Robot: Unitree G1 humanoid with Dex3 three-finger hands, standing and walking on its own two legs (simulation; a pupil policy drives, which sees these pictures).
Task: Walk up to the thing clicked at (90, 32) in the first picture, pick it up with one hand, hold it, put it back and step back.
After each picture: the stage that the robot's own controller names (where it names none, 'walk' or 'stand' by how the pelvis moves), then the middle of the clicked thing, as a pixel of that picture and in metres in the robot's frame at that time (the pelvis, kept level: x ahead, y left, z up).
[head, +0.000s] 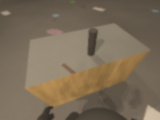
stand; (91, 43) +0.62 +0.03 +0.06
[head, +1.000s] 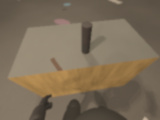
sink last; (86, 40) +0.56 +0.08 +0.09
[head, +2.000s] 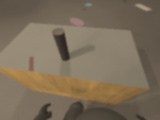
stand; (62, 46) +0.46 +0.25 +0.10
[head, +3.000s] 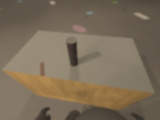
stand; (72, 53) +0.47 +0.18 +0.06
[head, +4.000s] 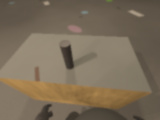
stand; (67, 56) +0.44 +0.20 +0.06
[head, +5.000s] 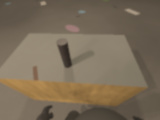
stand; (65, 54) +0.45 +0.22 +0.06
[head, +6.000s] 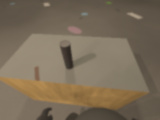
stand; (67, 56) +0.45 +0.21 +0.05
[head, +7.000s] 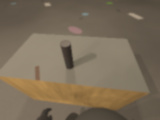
stand; (68, 56) +0.45 +0.20 +0.05
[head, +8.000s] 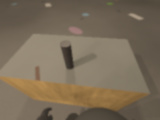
rise first; (68, 56) +0.45 +0.20 +0.05
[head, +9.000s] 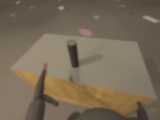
rise first; (73, 55) +0.47 +0.19 +0.06
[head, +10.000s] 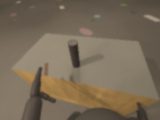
go down; (74, 55) +0.47 +0.19 +0.06
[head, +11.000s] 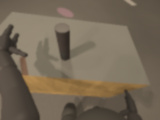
go down; (64, 45) +0.46 +0.17 +0.10
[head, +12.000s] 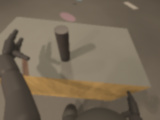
approach; (63, 46) +0.46 +0.18 +0.11
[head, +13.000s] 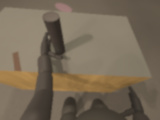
close in; (56, 37) +0.48 +0.19 +0.14
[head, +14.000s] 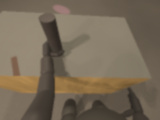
lift; (54, 39) +0.48 +0.20 +0.14
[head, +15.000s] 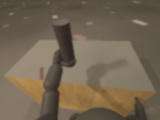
lift; (66, 47) +0.33 +0.15 +0.28
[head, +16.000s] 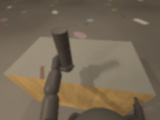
hold; (64, 52) +0.33 +0.17 +0.23
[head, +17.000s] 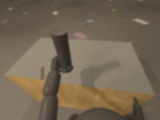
hold; (63, 53) +0.33 +0.17 +0.23
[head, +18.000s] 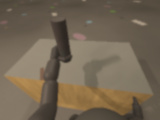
crouch; (63, 43) +0.38 +0.18 +0.27
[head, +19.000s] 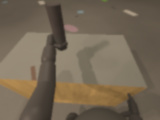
lower; (58, 30) +0.48 +0.19 +0.26
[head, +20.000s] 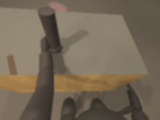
lower; (52, 34) +0.51 +0.20 +0.14
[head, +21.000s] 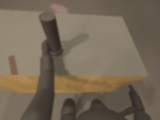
lower; (53, 38) +0.49 +0.20 +0.14
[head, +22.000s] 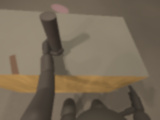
lower; (53, 38) +0.49 +0.20 +0.14
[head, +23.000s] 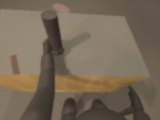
lower; (54, 37) +0.49 +0.19 +0.14
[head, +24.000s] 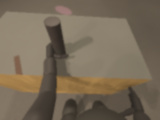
open; (57, 41) +0.47 +0.19 +0.13
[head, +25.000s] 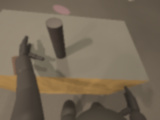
sink last; (58, 42) +0.46 +0.18 +0.12
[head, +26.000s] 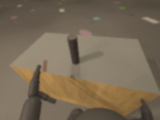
sink last; (74, 51) +0.49 +0.19 +0.10
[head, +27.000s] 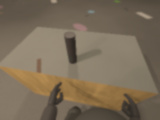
stand; (71, 49) +0.47 +0.18 +0.10
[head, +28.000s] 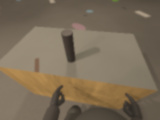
stand; (69, 48) +0.48 +0.19 +0.12
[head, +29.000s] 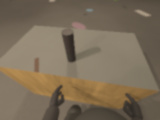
stand; (69, 47) +0.47 +0.19 +0.12
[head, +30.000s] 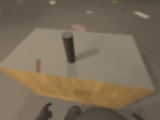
stand; (69, 49) +0.48 +0.19 +0.10
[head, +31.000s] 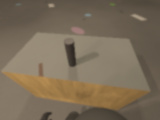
walk; (70, 54) +0.48 +0.19 +0.06
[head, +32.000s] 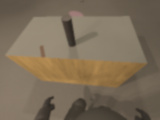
walk; (69, 33) +0.62 +0.21 +0.08
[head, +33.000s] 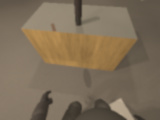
walk; (78, 12) +0.92 +0.18 +0.08
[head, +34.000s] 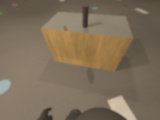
stand; (85, 17) +1.12 +0.16 +0.07
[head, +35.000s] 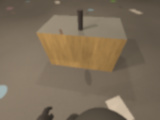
stand; (80, 20) +1.10 +0.20 +0.05
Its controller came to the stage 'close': yes
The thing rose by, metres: 0.20
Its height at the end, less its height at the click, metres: +0.00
